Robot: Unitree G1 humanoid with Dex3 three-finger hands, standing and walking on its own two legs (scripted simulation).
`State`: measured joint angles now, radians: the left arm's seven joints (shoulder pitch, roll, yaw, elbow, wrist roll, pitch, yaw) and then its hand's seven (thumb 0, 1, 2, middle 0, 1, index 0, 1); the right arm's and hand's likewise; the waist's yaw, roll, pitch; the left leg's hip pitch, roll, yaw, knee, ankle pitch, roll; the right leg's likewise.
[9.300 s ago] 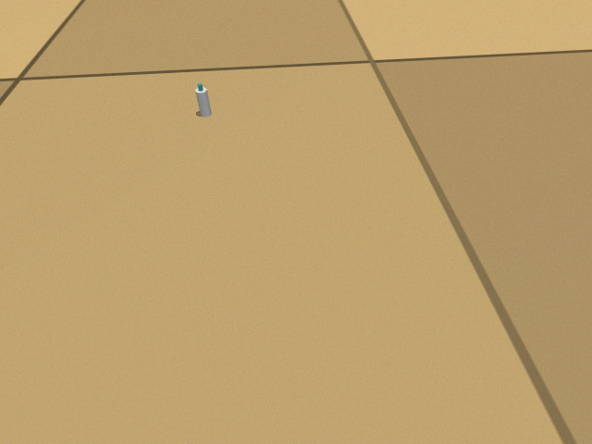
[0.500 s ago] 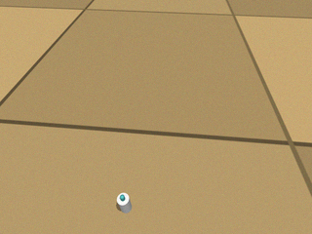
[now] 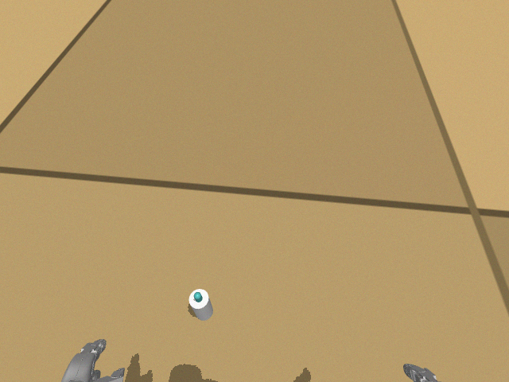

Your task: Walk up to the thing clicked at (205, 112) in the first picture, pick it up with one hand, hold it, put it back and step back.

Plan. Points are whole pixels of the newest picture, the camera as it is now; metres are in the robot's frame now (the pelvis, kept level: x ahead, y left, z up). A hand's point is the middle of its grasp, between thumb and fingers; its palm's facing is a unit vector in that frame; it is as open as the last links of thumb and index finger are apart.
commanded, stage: go down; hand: left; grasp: from the side
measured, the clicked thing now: (200, 303) +0.42 +0.19 -0.67
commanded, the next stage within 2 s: none
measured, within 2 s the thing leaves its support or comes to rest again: neither
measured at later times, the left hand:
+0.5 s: hand (111, 373) +0.16 +0.27 -0.19, palm faces +0.06 -0.95 -0.32, open 17.0 cm
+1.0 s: hand (105, 366) +0.18 +0.31 -0.24, palm faces +0.11 -0.96 -0.27, open 17.4 cm
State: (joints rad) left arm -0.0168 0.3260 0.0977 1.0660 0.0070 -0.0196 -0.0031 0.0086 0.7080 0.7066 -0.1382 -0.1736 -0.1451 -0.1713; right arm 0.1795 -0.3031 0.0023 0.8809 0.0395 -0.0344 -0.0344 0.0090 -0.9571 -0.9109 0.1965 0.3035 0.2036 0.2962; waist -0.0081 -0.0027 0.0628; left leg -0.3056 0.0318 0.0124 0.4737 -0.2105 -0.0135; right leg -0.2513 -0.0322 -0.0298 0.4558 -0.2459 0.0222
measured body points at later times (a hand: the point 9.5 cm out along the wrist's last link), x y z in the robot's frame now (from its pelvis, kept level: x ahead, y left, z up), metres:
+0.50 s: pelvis +0.00 +0.00 -0.06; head +0.08 +0.02 +0.38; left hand +0.16 +0.32 -0.16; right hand +0.15 -0.26 -0.16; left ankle +0.02 +0.13 -0.74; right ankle -0.01 -0.13 -0.74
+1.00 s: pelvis -0.01 +0.00 -0.13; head +0.12 +0.02 +0.30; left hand +0.17 +0.36 -0.21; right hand +0.17 -0.26 -0.22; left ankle +0.02 +0.13 -0.74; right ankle -0.01 -0.13 -0.74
